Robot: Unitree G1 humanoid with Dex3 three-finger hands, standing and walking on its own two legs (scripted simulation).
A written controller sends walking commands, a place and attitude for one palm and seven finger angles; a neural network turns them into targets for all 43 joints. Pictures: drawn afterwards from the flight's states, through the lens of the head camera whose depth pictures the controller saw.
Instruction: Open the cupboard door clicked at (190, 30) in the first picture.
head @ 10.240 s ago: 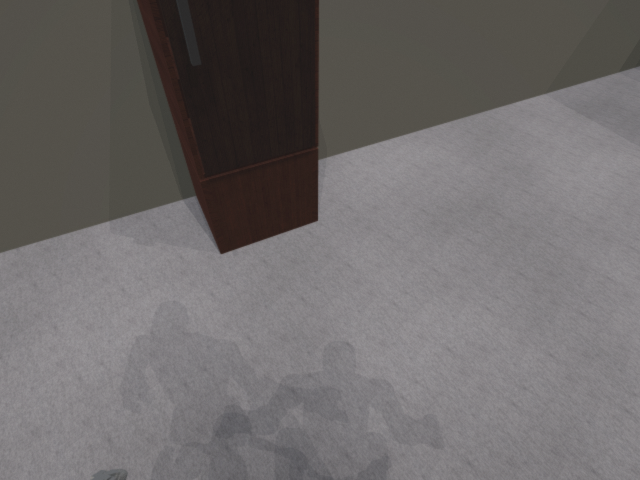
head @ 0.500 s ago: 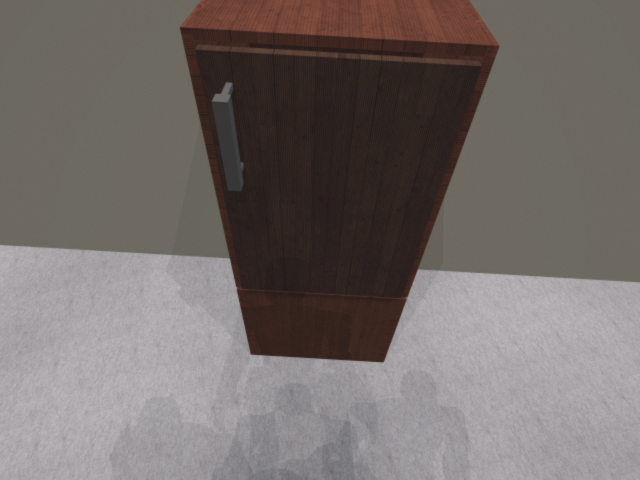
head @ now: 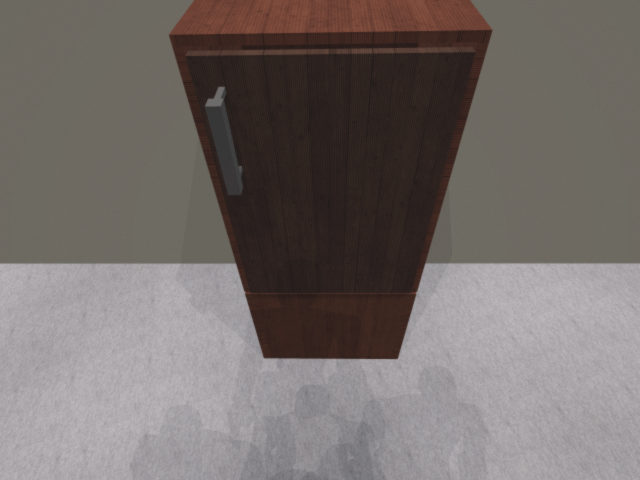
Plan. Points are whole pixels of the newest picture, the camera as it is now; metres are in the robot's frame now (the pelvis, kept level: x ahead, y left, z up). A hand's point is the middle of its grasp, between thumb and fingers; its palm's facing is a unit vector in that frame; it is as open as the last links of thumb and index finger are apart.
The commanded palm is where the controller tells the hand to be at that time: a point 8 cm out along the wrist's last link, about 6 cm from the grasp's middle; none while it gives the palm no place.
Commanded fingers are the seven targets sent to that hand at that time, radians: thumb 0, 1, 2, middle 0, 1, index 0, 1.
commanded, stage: look again from close up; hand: left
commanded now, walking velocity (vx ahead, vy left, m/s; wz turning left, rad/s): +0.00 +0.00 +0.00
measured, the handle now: (228, 143) +0.58 +0.18 +0.12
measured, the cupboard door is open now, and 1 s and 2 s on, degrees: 0 0 0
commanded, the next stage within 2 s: raise the hand with hooked fingers in 0.30 s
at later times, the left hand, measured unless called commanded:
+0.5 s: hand out of the picture +0.13 +0.19 -0.10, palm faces +0.21 -0.96 -0.19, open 7.4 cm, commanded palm +0.12 +0.24 -0.05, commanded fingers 0.00 0.76 0.84 -0.21 -0.39 -0.21 -0.39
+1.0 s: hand (156, 433) +0.18 +0.20 +0.01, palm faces +0.05 -1.00 -0.06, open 9.7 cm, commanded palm +0.15 +0.26 +0.01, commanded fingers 0.00 0.18 0.59 -0.25 -0.76 -0.25 -0.76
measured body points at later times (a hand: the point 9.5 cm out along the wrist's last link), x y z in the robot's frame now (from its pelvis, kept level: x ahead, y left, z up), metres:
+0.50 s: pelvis +0.01 +0.00 +0.00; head +0.02 -0.01 +0.45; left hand +0.11 +0.24 -0.09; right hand +0.07 -0.24 -0.14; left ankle +0.00 +0.10 -0.74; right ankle -0.01 -0.10 -0.73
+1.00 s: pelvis -0.02 -0.02 -0.06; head +0.01 -0.01 +0.39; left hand +0.17 +0.26 +0.01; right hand +0.18 -0.24 -0.12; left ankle +0.00 +0.10 -0.73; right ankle -0.01 -0.10 -0.73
